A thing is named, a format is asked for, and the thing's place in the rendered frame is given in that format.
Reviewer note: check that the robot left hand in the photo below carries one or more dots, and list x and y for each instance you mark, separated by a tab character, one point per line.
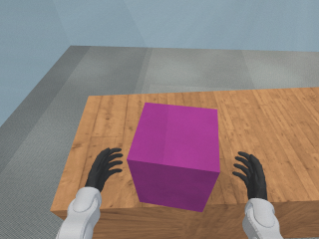
100	172

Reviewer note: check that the robot right hand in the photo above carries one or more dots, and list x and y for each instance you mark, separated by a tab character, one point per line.
255	178

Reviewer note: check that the right robot forearm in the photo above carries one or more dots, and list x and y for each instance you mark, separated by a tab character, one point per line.
259	221

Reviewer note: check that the carton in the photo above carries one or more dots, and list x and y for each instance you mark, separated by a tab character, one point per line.
174	156

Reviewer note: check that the pedestal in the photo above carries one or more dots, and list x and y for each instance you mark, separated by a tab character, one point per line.
280	127

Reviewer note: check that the left robot forearm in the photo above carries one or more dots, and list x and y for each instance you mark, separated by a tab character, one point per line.
82	215

